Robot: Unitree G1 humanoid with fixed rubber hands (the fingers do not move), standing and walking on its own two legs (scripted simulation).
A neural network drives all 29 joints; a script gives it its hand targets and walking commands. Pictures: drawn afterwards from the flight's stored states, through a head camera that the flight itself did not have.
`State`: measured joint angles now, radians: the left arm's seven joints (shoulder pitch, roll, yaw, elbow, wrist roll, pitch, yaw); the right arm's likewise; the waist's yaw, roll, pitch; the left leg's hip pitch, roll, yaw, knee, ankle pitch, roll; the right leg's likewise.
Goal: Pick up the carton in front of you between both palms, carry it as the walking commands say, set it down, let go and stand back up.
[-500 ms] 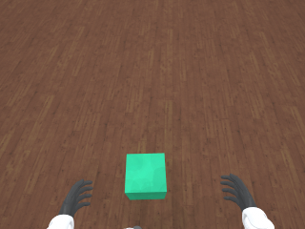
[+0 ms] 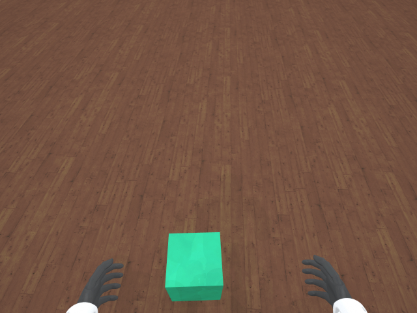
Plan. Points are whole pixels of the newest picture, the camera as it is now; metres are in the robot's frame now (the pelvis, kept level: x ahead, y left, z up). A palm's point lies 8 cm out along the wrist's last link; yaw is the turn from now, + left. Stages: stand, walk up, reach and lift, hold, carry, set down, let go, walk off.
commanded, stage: stand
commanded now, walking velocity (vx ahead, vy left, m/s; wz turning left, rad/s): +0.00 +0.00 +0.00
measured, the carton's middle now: (195, 267) +0.39 +0.06 -0.65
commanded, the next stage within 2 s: none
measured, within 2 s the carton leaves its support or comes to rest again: neither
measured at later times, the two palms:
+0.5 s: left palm out of the picture +0.14 +0.30 -0.09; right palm (359, 310) +0.14 -0.27 -0.08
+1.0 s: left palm out of the picture +0.10 +0.31 -0.10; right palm out of the picture +0.10 -0.29 -0.09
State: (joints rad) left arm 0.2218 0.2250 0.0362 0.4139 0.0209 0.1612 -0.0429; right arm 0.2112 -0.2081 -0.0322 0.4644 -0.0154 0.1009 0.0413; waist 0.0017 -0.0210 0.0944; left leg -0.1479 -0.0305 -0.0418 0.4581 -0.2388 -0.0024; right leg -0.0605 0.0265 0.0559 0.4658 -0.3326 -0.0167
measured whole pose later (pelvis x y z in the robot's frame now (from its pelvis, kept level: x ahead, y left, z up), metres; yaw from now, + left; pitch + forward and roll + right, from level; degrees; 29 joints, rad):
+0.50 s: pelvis +0.01 +0.02 +0.00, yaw -1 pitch -1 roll +0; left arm 0.21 0.35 0.04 0.74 0.03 0.01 0.02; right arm 0.14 -0.33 -0.03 0.81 -0.04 -0.01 -0.02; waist 0.00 -0.03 0.00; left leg -0.21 -0.03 -0.02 0.50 -0.27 0.02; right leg -0.11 0.02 0.07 0.46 -0.34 0.00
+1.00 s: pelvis +0.00 +0.02 +0.00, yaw -1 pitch -2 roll +0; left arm 0.19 0.37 0.01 0.89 0.03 0.00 0.02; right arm 0.12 -0.36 -0.01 0.96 -0.02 -0.01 -0.02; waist 0.00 -0.02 0.02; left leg -0.17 -0.03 -0.02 0.42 -0.21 0.02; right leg -0.07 0.02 0.08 0.38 -0.28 0.01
